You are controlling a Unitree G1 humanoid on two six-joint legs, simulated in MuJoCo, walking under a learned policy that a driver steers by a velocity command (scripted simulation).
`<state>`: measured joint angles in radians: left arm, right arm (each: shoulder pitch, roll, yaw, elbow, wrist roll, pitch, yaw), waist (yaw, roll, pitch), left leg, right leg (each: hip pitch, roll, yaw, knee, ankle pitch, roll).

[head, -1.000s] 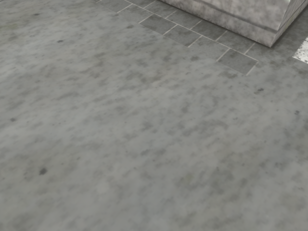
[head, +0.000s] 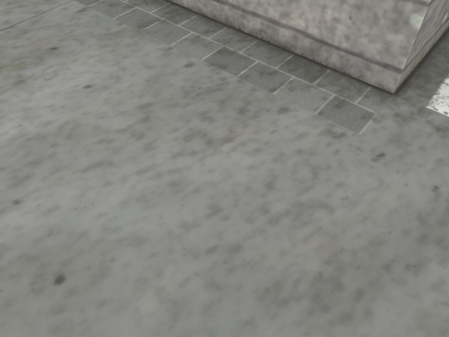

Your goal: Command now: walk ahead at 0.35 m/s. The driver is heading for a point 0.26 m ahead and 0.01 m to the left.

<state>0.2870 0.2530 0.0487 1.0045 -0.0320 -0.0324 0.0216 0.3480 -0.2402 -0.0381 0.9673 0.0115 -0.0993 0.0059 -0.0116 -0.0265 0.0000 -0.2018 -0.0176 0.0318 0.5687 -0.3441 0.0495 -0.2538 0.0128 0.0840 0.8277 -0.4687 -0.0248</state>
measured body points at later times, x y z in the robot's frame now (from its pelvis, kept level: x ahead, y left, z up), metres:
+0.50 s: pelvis +0.16 -0.02 +0.00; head +0.19 -0.03 +0.45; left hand +0.31 +0.22 -0.12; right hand +0.19 -0.29 -0.15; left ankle +0.08 +0.11 -0.68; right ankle +0.25 -0.11 -0.73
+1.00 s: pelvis +0.23 +0.00 +0.01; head +0.25 +0.00 +0.46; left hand +0.30 +0.26 -0.14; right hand +0.27 -0.25 -0.14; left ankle +0.20 +0.12 -0.73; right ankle +0.25 -0.11 -0.73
